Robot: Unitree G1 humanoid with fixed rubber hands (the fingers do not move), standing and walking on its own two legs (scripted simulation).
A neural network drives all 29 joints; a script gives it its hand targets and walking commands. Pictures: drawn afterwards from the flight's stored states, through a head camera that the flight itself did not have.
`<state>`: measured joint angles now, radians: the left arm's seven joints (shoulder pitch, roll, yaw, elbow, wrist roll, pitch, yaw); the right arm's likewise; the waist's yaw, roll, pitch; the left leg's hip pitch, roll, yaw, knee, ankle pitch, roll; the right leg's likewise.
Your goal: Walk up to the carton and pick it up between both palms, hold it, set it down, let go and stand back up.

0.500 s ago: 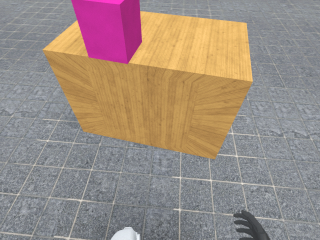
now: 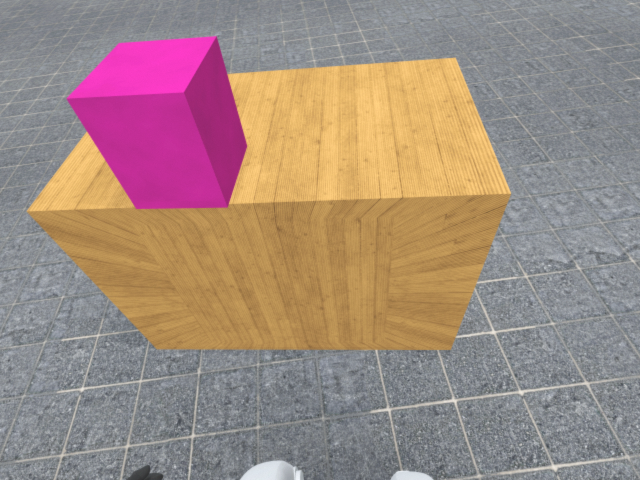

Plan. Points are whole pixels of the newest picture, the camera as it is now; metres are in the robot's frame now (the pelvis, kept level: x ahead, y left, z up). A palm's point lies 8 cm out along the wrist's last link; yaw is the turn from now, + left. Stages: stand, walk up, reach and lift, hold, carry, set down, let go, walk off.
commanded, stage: walk up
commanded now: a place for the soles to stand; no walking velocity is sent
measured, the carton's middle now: (174, 127) +0.75 +0.29 +0.07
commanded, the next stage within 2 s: none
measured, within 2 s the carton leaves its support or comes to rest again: neither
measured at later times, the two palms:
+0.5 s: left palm (49, 386) +0.28 +0.43 -0.08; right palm (403, 461) +0.17 -0.09 -0.10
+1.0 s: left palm out of the picture +0.32 +0.60 -0.09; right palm (302, 351) +0.34 +0.05 -0.11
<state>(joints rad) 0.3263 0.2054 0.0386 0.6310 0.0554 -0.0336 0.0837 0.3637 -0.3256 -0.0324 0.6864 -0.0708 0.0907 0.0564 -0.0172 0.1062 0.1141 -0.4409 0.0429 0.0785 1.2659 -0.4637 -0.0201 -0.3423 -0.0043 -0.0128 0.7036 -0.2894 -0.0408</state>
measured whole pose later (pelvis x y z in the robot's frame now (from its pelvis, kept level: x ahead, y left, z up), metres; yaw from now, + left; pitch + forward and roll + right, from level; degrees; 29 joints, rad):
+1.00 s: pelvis +0.24 +0.32 -0.01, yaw -4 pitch -3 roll -1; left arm 0.37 0.28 0.07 0.66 0.06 -0.02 0.06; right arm 0.25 -0.32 -0.05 0.63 -0.03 0.08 0.07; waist 0.03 0.06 0.12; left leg -0.41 0.13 -0.02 0.74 -0.29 -0.03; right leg -0.33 -0.15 0.03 0.74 -0.37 0.02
